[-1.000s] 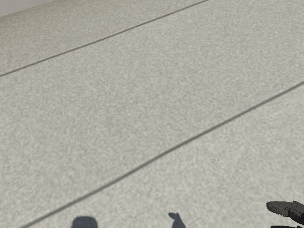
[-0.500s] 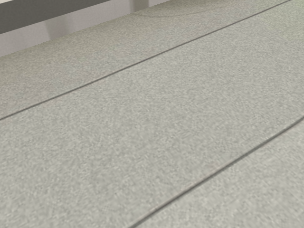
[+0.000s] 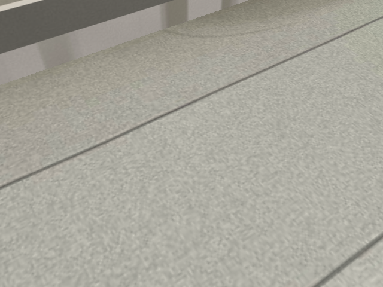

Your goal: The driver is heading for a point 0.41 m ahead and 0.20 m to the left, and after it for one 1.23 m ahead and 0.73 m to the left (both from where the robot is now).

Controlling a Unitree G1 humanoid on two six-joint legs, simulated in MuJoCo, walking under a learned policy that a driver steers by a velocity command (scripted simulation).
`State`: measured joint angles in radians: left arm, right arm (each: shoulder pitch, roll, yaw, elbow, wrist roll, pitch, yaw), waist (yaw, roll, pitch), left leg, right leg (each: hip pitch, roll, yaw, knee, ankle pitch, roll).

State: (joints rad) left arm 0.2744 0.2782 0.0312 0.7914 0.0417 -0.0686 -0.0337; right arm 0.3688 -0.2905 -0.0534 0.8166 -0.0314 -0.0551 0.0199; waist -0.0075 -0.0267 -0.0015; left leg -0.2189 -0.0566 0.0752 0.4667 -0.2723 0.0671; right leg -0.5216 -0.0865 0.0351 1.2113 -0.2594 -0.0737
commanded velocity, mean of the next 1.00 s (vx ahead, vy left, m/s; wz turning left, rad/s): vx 1.00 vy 0.00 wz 0.80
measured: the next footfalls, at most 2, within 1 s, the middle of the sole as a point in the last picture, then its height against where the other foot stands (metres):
right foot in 0.26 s outside the picture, level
left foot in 0.72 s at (143, 216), level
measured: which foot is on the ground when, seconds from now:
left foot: down 0.00-0.26, up 0.28-0.70, down 0.72-1.00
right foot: up 0.00-0.24, down 0.26-0.72, up 0.74-1.00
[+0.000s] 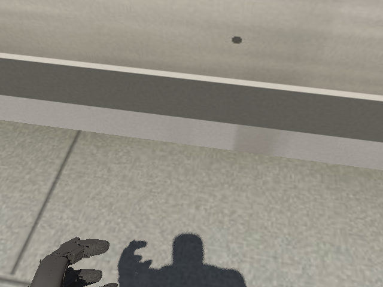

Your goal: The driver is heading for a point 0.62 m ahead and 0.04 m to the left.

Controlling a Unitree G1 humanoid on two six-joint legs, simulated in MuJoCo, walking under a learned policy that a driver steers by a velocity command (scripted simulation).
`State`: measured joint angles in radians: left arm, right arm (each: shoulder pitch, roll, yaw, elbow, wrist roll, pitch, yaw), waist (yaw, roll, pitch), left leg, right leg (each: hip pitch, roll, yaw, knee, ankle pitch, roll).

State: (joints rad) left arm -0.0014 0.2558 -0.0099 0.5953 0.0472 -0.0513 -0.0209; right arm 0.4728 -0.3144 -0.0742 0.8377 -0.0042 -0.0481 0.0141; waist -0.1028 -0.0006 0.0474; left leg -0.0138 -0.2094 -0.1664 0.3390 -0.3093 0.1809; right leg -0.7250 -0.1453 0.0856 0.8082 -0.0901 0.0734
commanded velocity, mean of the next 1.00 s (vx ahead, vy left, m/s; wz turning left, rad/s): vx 0.46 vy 0.13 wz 0.46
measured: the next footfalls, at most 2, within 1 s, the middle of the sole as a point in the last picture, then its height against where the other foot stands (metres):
right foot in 0.14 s outside the picture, level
left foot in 0.58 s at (124, 243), level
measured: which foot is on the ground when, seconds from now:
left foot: down 0.00-0.12, up 0.14-0.56, down 0.58-1.00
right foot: up 0.00-0.12, down 0.14-0.58, up 0.60-0.96, down 0.98-1.00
